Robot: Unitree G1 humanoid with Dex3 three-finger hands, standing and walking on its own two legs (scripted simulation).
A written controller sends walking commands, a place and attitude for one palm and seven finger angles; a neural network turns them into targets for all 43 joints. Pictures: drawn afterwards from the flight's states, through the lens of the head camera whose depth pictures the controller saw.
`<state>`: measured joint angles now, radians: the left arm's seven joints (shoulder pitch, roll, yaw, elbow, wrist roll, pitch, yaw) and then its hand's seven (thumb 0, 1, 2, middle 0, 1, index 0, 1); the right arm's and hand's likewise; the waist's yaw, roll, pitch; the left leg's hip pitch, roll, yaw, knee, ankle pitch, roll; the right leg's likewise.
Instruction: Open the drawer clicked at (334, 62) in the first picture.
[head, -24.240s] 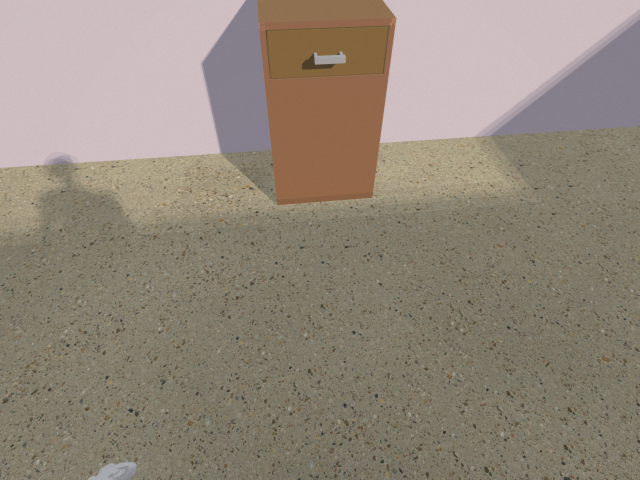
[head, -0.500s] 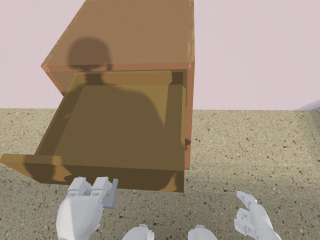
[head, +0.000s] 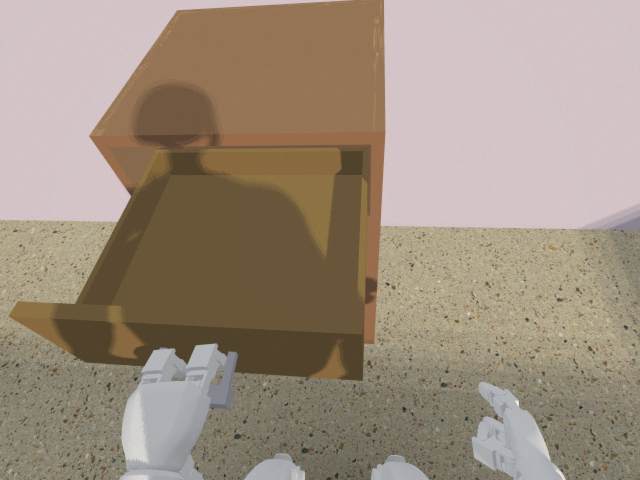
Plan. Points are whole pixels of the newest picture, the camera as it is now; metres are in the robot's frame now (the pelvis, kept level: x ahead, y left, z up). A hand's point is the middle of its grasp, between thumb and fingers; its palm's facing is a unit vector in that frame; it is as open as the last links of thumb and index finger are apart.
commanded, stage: lift the hand off the handle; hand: left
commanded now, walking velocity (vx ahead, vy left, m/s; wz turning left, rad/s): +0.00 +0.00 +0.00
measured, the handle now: (191, 376) +0.24 +0.19 +0.00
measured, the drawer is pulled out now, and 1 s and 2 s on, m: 0.30 0.29 0.29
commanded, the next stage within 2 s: none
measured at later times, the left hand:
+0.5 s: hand (189, 407) +0.21 +0.18 -0.01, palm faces -0.03 -0.15 -0.99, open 13.6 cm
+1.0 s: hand (168, 397) +0.21 +0.19 +0.03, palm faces +0.01 -0.19 -0.98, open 13.6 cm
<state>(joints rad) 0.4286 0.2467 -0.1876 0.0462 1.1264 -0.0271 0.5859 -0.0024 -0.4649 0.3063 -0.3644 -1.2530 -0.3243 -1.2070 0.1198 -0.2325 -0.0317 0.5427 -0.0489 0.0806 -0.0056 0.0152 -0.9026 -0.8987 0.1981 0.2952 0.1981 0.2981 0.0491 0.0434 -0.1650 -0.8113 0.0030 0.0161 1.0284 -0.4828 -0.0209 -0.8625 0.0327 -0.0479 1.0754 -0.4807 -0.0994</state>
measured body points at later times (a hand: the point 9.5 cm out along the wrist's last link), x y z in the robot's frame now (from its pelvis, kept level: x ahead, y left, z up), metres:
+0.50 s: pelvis +0.01 +0.01 +0.02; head +0.05 -0.02 +0.46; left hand +0.20 +0.19 +0.05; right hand +0.20 -0.21 -0.09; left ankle +0.01 +0.15 -0.66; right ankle +0.02 -0.05 -0.66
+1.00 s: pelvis +0.02 +0.03 +0.03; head +0.05 -0.01 +0.48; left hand +0.20 +0.20 +0.09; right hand +0.23 -0.18 -0.07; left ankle +0.01 +0.15 -0.66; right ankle +0.02 -0.05 -0.66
